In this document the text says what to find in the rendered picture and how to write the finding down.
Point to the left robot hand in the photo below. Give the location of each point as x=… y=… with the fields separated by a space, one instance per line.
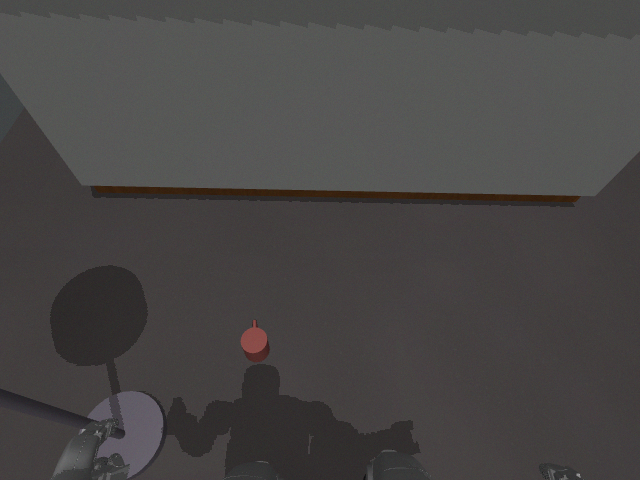
x=81 y=452

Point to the floor lamp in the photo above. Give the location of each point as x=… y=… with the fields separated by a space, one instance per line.
x=140 y=435

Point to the mug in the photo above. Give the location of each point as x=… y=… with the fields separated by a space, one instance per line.
x=255 y=343

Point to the right robot hand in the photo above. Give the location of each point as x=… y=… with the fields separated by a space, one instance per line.
x=556 y=472

